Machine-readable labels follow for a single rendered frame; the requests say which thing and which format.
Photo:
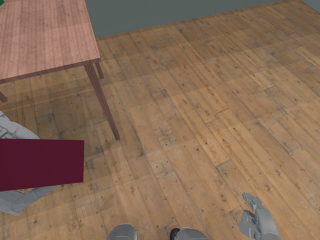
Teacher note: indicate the sponge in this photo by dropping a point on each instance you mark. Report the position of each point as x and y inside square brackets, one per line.
[33, 163]

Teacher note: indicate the robot left hand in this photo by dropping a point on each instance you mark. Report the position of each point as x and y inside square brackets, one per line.
[12, 201]

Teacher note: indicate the table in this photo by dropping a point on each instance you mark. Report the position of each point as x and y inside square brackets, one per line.
[38, 37]

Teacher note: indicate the robot left thigh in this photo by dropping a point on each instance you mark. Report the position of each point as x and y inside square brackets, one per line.
[123, 232]

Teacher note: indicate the robot right foot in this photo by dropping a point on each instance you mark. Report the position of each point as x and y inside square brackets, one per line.
[173, 233]

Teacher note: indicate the robot right hand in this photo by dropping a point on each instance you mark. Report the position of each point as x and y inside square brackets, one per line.
[260, 223]

